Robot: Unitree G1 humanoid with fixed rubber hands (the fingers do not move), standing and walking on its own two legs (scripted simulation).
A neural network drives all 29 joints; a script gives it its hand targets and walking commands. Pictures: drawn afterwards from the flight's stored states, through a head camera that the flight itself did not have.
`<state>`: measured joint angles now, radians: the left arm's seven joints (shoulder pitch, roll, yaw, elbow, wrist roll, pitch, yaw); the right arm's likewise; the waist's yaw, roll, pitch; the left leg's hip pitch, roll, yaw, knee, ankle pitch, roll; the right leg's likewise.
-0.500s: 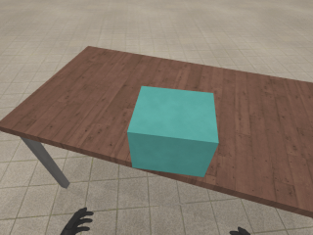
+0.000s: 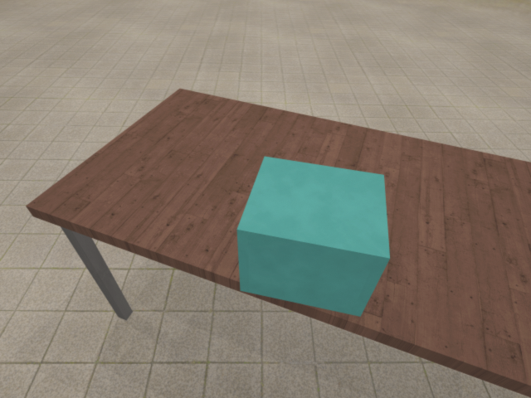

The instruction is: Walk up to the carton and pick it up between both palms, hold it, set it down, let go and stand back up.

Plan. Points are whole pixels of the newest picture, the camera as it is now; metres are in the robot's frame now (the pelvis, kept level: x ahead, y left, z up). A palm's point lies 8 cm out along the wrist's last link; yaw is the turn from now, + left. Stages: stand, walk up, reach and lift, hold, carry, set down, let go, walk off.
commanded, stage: stand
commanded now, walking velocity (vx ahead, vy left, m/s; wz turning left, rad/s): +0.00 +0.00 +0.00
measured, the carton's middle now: (310, 233) +0.46 -0.06 -0.03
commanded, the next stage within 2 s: none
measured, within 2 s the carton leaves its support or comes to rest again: neither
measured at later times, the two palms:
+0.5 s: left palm out of the picture -0.05 +0.21 -0.15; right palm out of the picture -0.03 -0.22 -0.15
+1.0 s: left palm out of the picture -0.07 +0.19 -0.15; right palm out of the picture -0.04 -0.21 -0.15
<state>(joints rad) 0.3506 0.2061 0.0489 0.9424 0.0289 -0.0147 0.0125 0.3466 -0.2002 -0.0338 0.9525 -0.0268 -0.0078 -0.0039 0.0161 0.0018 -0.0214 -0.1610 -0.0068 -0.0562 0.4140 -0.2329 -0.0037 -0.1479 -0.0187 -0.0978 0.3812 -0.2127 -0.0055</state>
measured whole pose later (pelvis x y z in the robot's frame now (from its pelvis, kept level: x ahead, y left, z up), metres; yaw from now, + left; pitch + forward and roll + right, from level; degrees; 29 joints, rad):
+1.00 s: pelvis -0.01 -0.01 +0.00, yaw +1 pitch -2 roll +0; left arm 0.36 0.11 0.01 1.17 0.02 0.00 0.04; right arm 0.35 -0.11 0.01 1.15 -0.01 0.00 -0.04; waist 0.01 0.01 0.01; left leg -0.17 0.00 -0.08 0.43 -0.23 -0.02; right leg -0.16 -0.02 -0.11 0.41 -0.22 -0.02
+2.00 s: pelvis +0.00 -0.03 +0.00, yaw +2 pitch -1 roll +0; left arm 0.35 0.09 0.02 1.16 0.01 -0.01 0.04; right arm 0.34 -0.09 0.01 1.17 -0.01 0.00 -0.05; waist 0.02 0.01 0.02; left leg -0.19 0.03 -0.09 0.44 -0.24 -0.06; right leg -0.17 0.02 -0.12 0.43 -0.24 -0.06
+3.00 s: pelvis +0.01 -0.04 +0.00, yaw +2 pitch -1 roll +0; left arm 0.34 0.09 0.02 1.15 0.01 -0.02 0.04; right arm 0.31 -0.09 0.00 1.18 -0.01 0.00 -0.05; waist 0.02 0.02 0.04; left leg -0.16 0.04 -0.09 0.43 -0.25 -0.07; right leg -0.14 0.03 -0.12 0.42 -0.26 -0.06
